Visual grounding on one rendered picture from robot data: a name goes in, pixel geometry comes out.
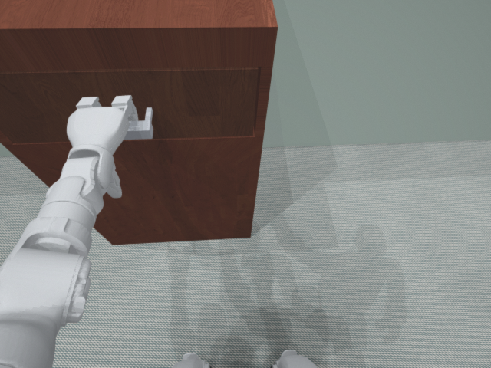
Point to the left robot forearm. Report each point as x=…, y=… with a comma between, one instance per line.
x=68, y=214

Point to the left robot hand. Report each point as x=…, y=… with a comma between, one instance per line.
x=105, y=127

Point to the cabinet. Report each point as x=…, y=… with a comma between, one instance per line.
x=175, y=189

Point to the robot right shin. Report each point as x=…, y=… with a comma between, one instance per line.
x=288, y=353

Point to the robot shin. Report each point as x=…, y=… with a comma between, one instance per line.
x=190, y=356
x=288, y=353

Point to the robot left shin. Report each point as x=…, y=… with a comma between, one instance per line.
x=190, y=356

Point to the robot left upper arm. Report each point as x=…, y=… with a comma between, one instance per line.
x=40, y=292

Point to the handle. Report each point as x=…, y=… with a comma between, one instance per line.
x=143, y=129

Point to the drawer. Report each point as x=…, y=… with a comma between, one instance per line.
x=187, y=102

